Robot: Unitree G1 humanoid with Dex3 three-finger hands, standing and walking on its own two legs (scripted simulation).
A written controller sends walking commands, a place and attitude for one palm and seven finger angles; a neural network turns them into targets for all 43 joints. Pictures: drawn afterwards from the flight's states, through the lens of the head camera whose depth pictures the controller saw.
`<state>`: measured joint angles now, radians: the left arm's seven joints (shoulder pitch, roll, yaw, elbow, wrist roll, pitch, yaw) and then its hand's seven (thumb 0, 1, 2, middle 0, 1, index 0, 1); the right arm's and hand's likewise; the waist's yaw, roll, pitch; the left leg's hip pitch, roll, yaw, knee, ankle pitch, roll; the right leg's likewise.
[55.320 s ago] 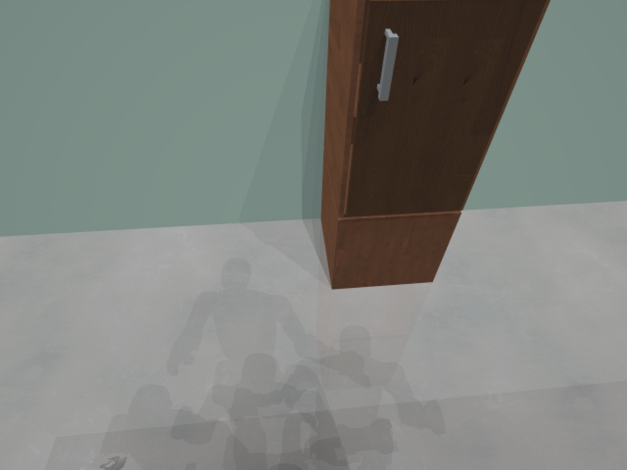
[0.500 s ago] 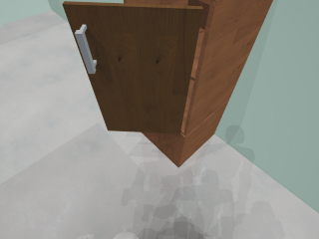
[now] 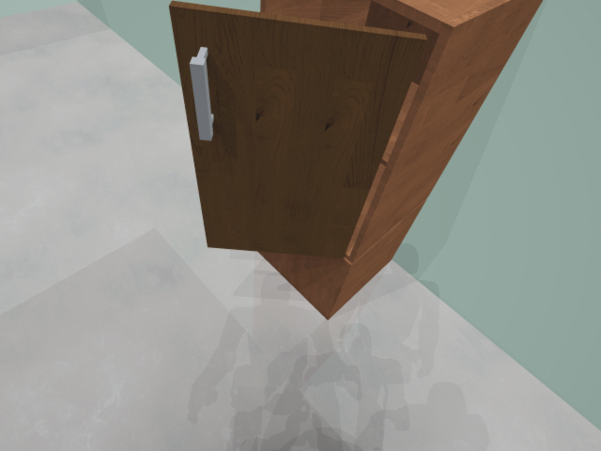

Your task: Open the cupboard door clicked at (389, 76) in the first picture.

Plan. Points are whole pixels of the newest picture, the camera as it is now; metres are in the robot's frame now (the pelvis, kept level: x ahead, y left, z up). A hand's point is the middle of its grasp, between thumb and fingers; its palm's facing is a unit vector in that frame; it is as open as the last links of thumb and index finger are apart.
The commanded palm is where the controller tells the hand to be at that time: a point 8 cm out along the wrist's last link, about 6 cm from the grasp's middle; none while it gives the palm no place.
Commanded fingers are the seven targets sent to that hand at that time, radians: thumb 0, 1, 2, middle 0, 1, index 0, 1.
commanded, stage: come to a stop and stand still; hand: left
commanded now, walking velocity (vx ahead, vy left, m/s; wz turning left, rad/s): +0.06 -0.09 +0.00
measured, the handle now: (204, 95) +0.59 +0.21 +0.12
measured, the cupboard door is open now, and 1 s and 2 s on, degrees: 44 44 44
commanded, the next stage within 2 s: look again from close up in 1.12 s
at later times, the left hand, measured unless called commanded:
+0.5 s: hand out of the picture -0.03 +0.10 -0.16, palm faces +0.08 -0.97 -0.21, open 7.3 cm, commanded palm none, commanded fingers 0.00 0.90 0.90 -0.20 -0.30 -0.20 -0.30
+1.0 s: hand out of the picture +0.01 +0.15 -0.19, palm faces +0.07 -0.98 -0.18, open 7.4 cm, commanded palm none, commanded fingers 0.00 0.90 0.90 -0.20 -0.30 -0.20 -0.30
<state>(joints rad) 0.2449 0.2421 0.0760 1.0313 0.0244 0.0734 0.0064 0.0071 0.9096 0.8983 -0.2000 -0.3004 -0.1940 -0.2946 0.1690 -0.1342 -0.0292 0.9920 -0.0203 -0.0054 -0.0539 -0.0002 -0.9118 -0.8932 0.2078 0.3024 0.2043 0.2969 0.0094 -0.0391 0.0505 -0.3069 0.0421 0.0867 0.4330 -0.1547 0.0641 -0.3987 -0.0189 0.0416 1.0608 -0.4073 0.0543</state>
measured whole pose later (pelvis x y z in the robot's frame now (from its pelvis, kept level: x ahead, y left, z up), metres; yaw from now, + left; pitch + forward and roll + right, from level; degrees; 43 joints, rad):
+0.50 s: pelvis -0.03 -0.07 +0.00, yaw +2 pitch +0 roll +2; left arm 0.31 0.12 0.02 1.08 0.02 -0.01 0.02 0.01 0.92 0.90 -0.20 -0.30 -0.20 -0.30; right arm 0.35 -0.19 -0.07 1.11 -0.02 0.04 0.01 0.00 -0.91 -0.89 0.20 0.30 0.20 0.30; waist -0.01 0.03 0.00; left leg -0.42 0.02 0.03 0.85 -0.28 -0.04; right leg -0.09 -0.04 -0.06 0.34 -0.25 -0.01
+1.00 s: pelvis +0.01 -0.02 -0.01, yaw +1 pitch +0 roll +1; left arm 0.26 0.15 0.01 1.12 0.02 0.00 0.04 0.01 0.91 0.90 -0.20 -0.30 -0.20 -0.29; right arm 0.17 -0.14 -0.02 1.08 -0.01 -0.02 -0.04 -0.01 -0.93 -0.89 0.21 0.30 0.20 0.30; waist 0.02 -0.04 0.03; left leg -0.19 -0.01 0.09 0.48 -0.29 0.03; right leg -0.08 -0.10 -0.03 0.44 -0.36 0.06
